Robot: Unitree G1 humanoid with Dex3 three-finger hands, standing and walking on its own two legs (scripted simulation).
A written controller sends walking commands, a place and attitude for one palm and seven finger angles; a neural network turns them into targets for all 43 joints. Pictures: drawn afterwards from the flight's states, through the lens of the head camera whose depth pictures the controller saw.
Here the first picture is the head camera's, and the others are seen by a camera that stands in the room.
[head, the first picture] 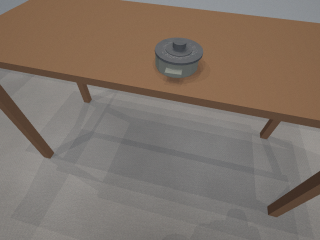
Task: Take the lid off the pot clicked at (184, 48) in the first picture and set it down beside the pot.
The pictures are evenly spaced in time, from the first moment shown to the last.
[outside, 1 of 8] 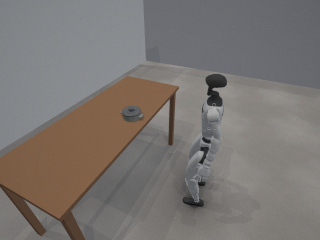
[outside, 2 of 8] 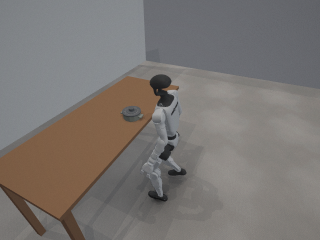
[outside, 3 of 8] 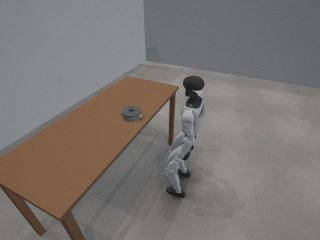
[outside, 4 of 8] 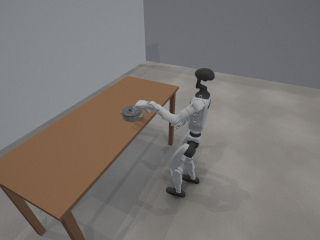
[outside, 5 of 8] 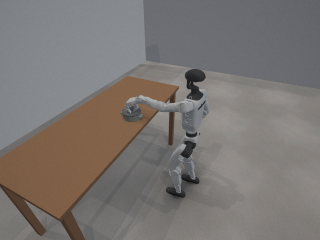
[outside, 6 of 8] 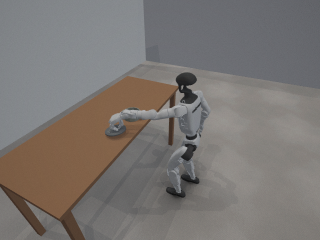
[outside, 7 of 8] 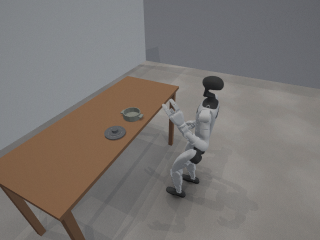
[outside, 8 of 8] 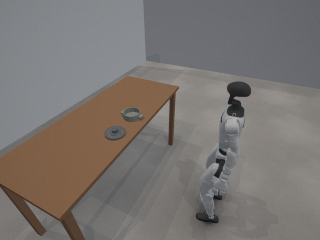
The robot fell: no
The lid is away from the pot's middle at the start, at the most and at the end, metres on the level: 0.00 0.25 0.25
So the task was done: yes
